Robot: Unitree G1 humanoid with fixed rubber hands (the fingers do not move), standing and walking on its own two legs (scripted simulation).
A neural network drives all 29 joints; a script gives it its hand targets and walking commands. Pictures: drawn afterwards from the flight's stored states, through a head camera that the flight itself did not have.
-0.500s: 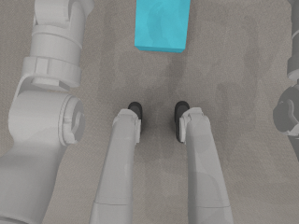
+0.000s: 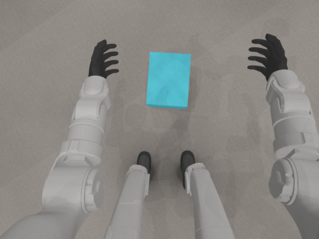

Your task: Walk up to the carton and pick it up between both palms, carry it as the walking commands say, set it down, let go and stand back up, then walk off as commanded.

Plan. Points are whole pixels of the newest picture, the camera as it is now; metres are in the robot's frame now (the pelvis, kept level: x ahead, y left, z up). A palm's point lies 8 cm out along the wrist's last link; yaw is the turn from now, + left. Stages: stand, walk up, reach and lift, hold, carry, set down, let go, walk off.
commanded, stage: let go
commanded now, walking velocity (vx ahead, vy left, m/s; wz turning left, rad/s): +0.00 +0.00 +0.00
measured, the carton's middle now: (168, 82) +0.54 -0.01 -0.62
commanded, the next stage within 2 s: stand in 1.14 s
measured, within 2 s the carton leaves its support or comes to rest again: neither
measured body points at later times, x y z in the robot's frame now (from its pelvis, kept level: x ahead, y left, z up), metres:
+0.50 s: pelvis +0.05 +0.02 +0.06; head +0.15 +0.02 +0.50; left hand +0.30 +0.24 -0.03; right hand +0.29 -0.23 -0.03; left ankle +0.05 +0.14 -0.67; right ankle +0.05 -0.10 -0.67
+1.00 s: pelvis +0.07 +0.01 +0.07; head +0.06 +0.01 +0.52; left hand +0.24 +0.24 +0.00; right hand +0.24 -0.23 -0.01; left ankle +0.05 +0.14 -0.67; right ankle +0.05 -0.10 -0.67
